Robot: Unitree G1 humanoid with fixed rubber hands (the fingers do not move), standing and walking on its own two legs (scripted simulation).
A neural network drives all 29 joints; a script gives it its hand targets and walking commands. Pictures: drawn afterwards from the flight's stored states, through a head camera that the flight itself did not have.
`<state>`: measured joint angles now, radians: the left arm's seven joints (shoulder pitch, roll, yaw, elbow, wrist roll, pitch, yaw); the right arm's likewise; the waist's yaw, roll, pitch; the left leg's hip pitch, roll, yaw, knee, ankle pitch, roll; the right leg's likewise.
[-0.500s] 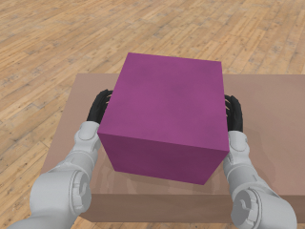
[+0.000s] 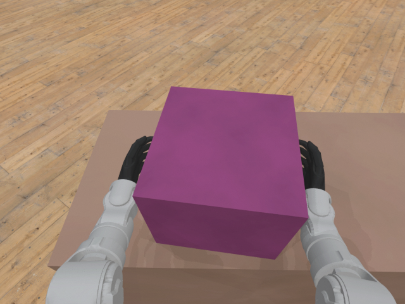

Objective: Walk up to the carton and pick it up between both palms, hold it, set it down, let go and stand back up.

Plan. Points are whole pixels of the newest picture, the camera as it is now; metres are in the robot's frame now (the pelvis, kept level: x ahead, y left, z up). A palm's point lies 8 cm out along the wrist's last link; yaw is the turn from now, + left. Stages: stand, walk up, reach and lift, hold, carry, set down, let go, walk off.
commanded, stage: reach and lift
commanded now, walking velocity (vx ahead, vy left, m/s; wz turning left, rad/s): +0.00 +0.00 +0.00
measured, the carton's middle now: (222, 171) +0.42 -0.05 +0.00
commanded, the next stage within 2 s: none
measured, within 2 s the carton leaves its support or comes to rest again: neither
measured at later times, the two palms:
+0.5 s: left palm (123, 171) +0.37 +0.15 +0.09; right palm (324, 170) +0.34 -0.23 +0.09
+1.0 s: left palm (105, 173) +0.34 +0.16 +0.13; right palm (324, 158) +0.34 -0.21 +0.13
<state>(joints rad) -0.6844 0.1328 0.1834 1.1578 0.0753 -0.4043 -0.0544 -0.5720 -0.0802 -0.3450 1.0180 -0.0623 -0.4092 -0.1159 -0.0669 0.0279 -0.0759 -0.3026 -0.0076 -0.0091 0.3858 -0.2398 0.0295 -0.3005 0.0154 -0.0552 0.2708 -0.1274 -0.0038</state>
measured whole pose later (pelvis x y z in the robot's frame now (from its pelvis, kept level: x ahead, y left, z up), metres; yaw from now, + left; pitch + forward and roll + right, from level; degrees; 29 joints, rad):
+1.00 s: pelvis -0.01 +0.00 +0.00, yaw +1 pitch -2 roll -1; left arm -0.41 0.06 0.16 0.32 0.10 0.30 -0.02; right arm -0.51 -0.17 -0.11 0.65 0.16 0.07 -0.11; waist -0.05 -0.04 -0.05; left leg -0.06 -0.02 -0.02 0.31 -0.21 0.03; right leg -0.07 0.01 -0.05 0.23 -0.12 -0.01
